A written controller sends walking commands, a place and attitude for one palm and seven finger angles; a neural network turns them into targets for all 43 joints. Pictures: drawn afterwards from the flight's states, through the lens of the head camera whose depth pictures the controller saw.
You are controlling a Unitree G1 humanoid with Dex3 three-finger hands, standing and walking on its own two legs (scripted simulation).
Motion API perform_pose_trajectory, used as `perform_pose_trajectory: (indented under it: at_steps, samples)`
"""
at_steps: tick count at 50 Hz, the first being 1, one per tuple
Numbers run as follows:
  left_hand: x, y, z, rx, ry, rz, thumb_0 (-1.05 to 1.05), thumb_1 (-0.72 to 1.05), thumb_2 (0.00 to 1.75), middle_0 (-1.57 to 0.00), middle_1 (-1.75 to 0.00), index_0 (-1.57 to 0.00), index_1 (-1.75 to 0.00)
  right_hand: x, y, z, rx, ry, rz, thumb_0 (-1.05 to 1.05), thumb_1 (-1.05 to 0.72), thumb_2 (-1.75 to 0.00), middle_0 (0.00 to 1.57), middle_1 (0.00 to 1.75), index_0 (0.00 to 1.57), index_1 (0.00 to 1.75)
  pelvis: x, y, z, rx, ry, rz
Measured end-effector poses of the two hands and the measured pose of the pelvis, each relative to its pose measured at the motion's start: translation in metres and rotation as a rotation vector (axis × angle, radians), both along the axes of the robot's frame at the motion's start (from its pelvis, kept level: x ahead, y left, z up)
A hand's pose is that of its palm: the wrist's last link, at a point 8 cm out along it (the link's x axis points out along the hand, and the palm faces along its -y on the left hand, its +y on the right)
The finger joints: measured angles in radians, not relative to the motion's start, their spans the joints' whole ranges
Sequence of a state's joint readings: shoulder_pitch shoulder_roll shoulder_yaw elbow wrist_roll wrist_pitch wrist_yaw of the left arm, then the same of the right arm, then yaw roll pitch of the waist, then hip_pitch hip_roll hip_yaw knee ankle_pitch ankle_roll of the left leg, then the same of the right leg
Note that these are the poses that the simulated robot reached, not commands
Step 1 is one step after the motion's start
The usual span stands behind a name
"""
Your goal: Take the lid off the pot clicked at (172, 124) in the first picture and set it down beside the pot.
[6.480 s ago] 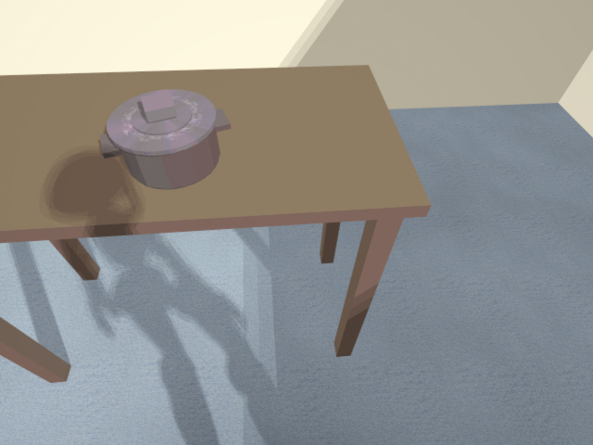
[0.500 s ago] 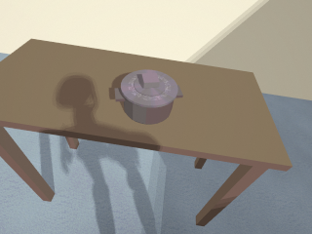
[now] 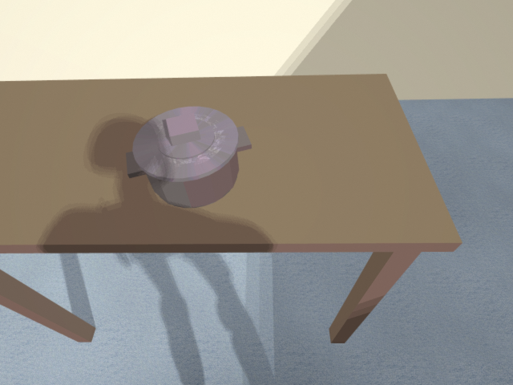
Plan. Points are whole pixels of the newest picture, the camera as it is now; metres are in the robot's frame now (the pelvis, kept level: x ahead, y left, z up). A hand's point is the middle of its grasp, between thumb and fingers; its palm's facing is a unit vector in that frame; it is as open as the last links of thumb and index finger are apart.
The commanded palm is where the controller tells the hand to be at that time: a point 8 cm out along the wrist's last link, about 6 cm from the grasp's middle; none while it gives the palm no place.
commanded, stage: look again from close up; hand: left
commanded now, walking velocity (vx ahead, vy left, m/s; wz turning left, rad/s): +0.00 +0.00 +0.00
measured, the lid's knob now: (183, 129) +0.47 +0.12 +0.14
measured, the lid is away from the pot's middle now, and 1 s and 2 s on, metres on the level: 0.00 0.00 0.00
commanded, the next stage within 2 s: none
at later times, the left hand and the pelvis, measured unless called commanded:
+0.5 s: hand out of the picture +0.02 +0.22 -0.18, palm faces +0.08 -0.97 -0.23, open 7.3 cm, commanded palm none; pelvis +0.01 +0.03 +0.00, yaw +1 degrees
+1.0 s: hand out of the picture -0.03 +0.24 -0.17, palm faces +0.04 -0.98 -0.21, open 7.3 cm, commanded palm none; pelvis -0.03 +0.06 +0.00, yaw +1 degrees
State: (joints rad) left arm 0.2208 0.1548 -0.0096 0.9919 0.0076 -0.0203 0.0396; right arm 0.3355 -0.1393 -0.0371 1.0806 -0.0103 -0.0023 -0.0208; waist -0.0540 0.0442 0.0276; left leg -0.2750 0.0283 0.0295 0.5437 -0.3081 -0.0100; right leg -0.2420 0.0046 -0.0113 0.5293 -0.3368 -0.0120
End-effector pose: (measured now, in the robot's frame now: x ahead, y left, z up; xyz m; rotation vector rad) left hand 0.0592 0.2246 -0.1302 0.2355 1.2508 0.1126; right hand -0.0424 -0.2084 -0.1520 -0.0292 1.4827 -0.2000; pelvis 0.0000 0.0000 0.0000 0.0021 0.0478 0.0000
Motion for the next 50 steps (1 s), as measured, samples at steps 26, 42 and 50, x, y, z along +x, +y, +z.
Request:
perform_pose_trajectory:
  at_steps: [26, 42, 50]
  samples:
    - [-0.052, 0.041, -0.015, -0.008, 0.085, 0.149, 0.0, 0.91, 0.9, -0.2, -0.3, -0.2, -0.3, 0.151, 0.014, 0.02, -0.092, -0.288, 0.185, 0.0, -0.91, -0.9, 0.19, 0.3, 0.2, 0.3, 0.011, 0.03, -0.002, -0.019, -0.046, 0.022]
    - [-0.07, 0.064, -0.012, -0.02, 0.066, 0.117, 0.0, 0.91, 0.9, -0.2, -0.3, -0.2, -0.3, 0.068, 0.03, 0.018, -0.091, -0.166, 0.148, 0.0, -0.93, -0.9, 0.2, 0.3, 0.2, 0.3, -0.019, 0.054, 0.002, -0.013, -0.074, 0.021]
    - [-0.092, 0.063, -0.012, -0.03, 0.094, 0.107, 0.0, 0.91, 0.9, -0.2, -0.3, -0.2, -0.3, 0.031, 0.037, 0.017, -0.077, -0.115, 0.128, 0.0, -0.93, -0.9, 0.2, 0.3, 0.2, 0.3, -0.035, 0.058, 0.004, -0.009, -0.079, 0.018]
